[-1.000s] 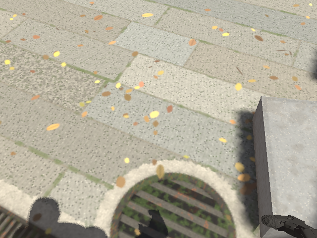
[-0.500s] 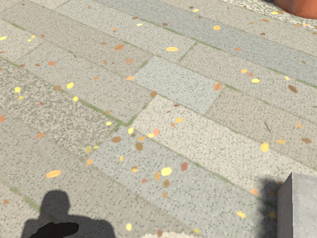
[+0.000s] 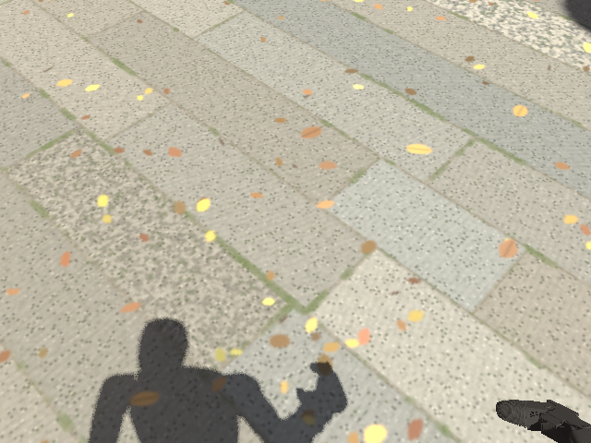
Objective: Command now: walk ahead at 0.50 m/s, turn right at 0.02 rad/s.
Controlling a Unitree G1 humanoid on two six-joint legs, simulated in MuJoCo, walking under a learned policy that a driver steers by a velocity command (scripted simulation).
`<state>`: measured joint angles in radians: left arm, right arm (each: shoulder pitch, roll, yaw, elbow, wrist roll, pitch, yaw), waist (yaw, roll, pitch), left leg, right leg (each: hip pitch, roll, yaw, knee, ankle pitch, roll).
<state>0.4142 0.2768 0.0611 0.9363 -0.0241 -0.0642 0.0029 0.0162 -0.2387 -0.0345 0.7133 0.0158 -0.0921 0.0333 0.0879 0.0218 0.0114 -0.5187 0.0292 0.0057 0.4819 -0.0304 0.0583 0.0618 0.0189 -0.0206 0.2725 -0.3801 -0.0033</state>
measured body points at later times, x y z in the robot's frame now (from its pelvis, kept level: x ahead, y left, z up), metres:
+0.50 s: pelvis +0.26 +0.00 +0.00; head +0.29 -0.01 +0.45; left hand +0.49 +0.20 -0.10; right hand +0.24 -0.29 -0.13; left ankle +0.14 +0.12 -0.73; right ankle +0.38 -0.13 -0.71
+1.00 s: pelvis +0.37 +0.00 +0.00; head +0.40 -0.01 +0.45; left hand +0.65 +0.16 -0.09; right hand +0.36 -0.32 -0.10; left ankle +0.46 +0.10 -0.73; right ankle +0.38 -0.12 -0.73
